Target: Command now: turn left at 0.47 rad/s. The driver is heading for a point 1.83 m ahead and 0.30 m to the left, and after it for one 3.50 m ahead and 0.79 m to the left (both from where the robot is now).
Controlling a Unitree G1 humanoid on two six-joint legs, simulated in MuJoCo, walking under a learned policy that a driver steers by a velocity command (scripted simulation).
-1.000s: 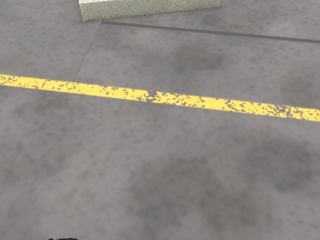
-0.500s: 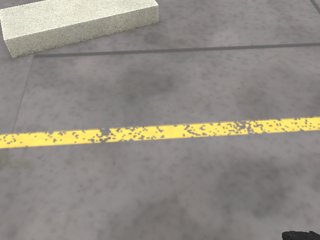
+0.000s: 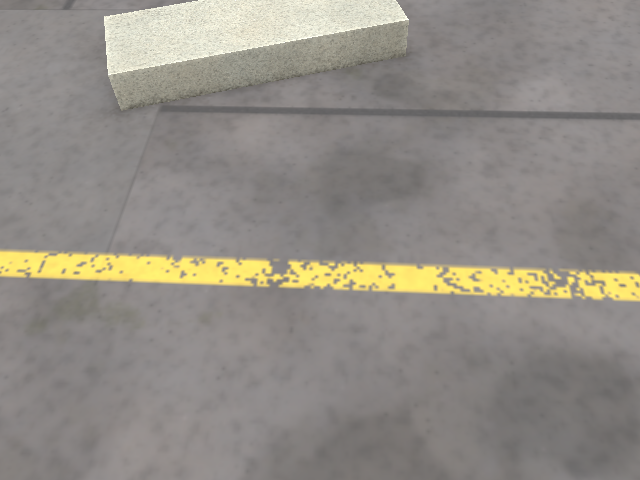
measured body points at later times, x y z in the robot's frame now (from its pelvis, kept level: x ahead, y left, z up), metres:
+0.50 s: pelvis +0.09 +0.07 +0.01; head +0.11 +0.10 +0.45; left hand +0.21 +0.38 -0.09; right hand +0.21 -0.19 -0.09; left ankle -0.01 +0.13 -0.74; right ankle +0.28 -0.06 -0.69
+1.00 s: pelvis +0.35 +0.12 +0.00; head +0.37 +0.14 +0.45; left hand +0.25 +0.39 -0.12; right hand +0.62 -0.02 -0.08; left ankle +0.42 +0.33 -0.69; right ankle +0.34 +0.00 -0.74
